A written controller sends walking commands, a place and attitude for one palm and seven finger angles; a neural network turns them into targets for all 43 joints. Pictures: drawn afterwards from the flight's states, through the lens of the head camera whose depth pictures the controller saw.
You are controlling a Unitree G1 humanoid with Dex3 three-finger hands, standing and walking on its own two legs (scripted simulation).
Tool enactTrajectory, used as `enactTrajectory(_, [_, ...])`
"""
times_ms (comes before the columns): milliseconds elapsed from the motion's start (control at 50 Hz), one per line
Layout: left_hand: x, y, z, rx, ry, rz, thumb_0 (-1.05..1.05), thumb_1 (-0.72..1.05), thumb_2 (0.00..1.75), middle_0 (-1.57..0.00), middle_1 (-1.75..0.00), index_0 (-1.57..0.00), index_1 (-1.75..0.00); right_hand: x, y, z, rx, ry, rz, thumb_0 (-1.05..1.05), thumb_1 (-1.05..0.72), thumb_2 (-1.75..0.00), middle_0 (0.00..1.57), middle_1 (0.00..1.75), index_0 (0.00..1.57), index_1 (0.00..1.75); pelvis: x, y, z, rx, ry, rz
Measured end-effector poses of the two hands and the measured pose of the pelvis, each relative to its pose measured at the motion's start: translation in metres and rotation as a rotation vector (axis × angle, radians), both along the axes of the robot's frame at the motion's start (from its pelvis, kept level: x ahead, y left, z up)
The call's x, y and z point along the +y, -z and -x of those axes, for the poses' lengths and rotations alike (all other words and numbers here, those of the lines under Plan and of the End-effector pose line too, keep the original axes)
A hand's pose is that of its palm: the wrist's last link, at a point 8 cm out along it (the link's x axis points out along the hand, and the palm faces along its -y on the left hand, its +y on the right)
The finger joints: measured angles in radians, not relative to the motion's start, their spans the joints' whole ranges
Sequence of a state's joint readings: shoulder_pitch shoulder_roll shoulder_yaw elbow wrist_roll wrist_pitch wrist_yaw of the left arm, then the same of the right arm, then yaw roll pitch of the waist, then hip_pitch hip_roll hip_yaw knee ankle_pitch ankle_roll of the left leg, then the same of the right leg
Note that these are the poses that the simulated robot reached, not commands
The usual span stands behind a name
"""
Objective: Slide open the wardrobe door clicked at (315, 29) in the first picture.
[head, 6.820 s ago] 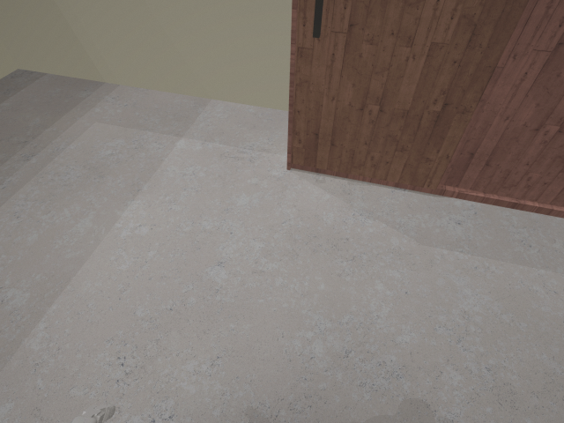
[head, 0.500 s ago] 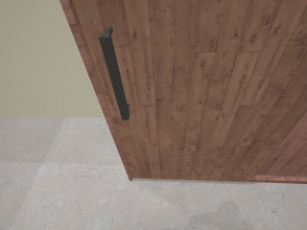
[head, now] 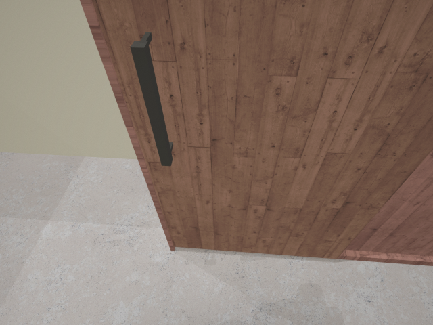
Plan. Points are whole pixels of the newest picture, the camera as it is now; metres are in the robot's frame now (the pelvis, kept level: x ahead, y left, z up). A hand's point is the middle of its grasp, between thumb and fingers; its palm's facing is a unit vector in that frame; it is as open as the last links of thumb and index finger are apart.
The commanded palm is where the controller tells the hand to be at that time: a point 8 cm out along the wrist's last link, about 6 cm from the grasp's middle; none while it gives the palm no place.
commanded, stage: look again from close up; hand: left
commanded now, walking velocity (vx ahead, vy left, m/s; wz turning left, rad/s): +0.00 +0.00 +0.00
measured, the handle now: (158, 108) +0.52 +0.17 +0.12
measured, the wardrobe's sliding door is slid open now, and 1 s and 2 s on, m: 0.00 0.00 0.00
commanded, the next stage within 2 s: raise the hand with hooked fingers in 0.16 s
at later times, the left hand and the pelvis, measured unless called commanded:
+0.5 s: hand (114, 274) +0.20 +0.20 +0.01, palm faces +0.17 -0.98 -0.03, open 7.7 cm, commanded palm +0.10 +0.24 -0.05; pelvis -0.03 +0.01 -0.02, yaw +2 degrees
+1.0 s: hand (97, 297) +0.16 +0.22 -0.01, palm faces -0.11 -0.99 -0.06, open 10.5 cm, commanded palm +0.13 +0.29 +0.01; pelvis -0.06 +0.03 -0.07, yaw +3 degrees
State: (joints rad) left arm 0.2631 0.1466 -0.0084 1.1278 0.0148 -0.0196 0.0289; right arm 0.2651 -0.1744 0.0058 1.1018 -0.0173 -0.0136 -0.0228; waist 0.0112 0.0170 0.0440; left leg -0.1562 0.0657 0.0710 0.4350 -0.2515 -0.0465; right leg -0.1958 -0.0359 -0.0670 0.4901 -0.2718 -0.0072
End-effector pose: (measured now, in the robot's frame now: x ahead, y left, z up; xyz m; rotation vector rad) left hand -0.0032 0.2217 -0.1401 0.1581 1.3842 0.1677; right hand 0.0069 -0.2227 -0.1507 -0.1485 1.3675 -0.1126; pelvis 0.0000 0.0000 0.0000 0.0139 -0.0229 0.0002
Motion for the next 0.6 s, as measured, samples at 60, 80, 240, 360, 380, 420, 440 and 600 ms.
enactTrajectory(60, [-0.001,0.000,0.001,0.002,-0.002,0.002,0.01,0.91,0.90,-0.20,-0.29,-0.20,-0.30,0.001,0.000,0.000,0.002,-0.001,-0.003,0.01,-0.91,-0.90,0.20,0.30,0.19,0.30,-0.001,0.000,0.001,0.000,0.000,0.001])
enactTrajectory(80, [-0.001,0.000,0.001,0.002,-0.002,0.003,0.01,0.91,0.90,-0.20,-0.29,-0.20,-0.30,0.001,-0.001,0.001,0.003,-0.002,-0.004,0.01,-0.91,-0.90,0.20,0.30,0.19,0.30,-0.001,0.000,0.001,0.001,0.000,0.001])
enactTrajectory(240, [-0.001,0.000,0.001,0.002,-0.003,0.003,0.01,0.91,0.90,-0.20,-0.29,-0.20,-0.30,0.005,-0.001,0.008,0.026,0.003,-0.010,0.01,-0.92,-0.90,0.20,0.30,0.19,0.30,-0.001,-0.001,0.002,0.002,0.000,0.002])
enactTrajectory(360, [0.026,-0.053,-0.062,-0.443,-0.098,-0.083,0.03,0.92,0.90,-0.21,-0.30,-0.20,-0.31,-0.002,-0.010,-0.015,-0.187,-0.032,0.055,0.02,-0.92,-0.90,0.20,0.30,0.20,0.30,0.006,0.001,0.008,-0.011,-0.004,0.008])
enactTrajectory(380, [0.031,-0.073,-0.082,-0.573,-0.098,-0.095,0.03,0.92,0.89,-0.21,-0.31,-0.20,-0.31,-0.004,-0.014,-0.026,-0.258,-0.040,0.058,0.02,-0.92,-0.90,0.20,0.30,0.20,0.30,0.008,0.002,0.010,-0.008,-0.011,0.006])
enactTrajectory(420, [0.034,-0.111,-0.120,-0.825,-0.073,-0.089,0.03,0.89,0.88,-0.21,-0.32,-0.20,-0.32,-0.007,-0.023,-0.052,-0.403,-0.054,0.070,0.02,-0.92,-0.90,0.20,0.30,0.20,0.30,0.011,0.004,0.014,0.000,-0.027,0.005])
enactTrajectory(440, [0.034,-0.126,-0.138,-0.942,-0.051,-0.073,0.03,0.88,0.88,-0.21,-0.33,-0.20,-0.33,-0.009,-0.029,-0.066,-0.476,-0.062,0.077,0.02,-0.92,-0.90,0.20,0.30,0.20,0.30,0.012,0.006,0.016,0.012,-0.033,0.005])
enactTrajectory(600, [0.008,-0.129,-0.160,-1.401,0.198,0.212,0.01,0.71,0.82,-0.21,-0.43,-0.21,-0.43,-0.018,-0.079,-0.154,-0.899,-0.184,0.136,0.01,-0.91,-0.90,0.20,0.30,0.19,0.30,0.015,0.044,0.035,0.135,-0.008,-0.002])
